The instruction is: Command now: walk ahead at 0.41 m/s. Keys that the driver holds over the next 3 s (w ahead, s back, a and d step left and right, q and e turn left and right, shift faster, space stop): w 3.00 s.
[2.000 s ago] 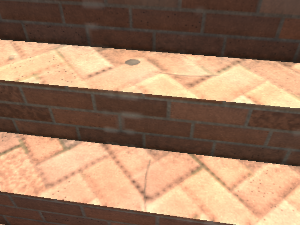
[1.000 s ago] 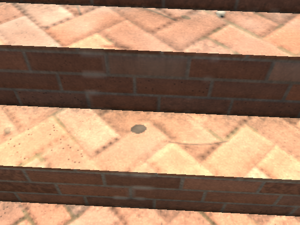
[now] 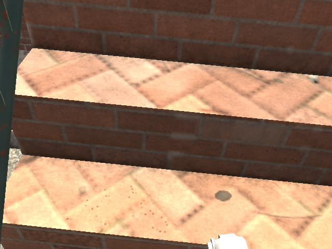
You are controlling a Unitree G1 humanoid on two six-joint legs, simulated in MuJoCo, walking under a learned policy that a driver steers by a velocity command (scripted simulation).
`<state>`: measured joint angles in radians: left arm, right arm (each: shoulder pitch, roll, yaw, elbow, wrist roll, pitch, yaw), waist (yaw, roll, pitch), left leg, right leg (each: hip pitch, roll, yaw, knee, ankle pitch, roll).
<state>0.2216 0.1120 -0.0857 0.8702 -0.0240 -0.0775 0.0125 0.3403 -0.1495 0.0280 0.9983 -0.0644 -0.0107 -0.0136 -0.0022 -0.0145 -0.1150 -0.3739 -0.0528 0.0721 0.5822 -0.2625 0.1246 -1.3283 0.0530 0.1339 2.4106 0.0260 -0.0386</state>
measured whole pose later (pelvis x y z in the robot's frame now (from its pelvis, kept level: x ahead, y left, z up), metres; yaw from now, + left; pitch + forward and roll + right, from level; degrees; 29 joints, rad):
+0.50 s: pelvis +0.09 -0.12 +0.11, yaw +1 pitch +5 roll -2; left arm -0.05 0.12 -0.07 0.76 0.06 0.00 0.00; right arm 0.42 -0.17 0.02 1.14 -0.02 -0.05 0.06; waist -0.02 0.01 -0.07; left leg -0.58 0.01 -0.15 1.22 0.11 0.19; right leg -0.98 -0.04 -0.12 1.38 -0.62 -0.10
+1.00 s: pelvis +0.08 -0.06 +0.09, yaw +1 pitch +4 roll -7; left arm -0.26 0.21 -0.03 0.65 -0.06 -0.03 -0.01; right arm 0.58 -0.29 -0.01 1.15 -0.04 -0.02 0.05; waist -0.09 0.05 -0.14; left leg -0.26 0.16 0.09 0.48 0.20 0.16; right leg -0.97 -0.28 -0.25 1.40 -0.52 -0.02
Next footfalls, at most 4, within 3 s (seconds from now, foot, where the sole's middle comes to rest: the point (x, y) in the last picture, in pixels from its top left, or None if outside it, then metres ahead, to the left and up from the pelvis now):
0.42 right None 0.26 -0.25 -0.52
1.02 left None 0.03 0.04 -0.77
1.24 right None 0.19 -0.21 -0.52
1.80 left None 0.04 0.08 -0.77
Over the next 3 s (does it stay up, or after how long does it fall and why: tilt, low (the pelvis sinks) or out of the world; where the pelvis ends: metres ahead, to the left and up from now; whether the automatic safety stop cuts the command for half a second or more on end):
stays up -0.02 -0.04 0.01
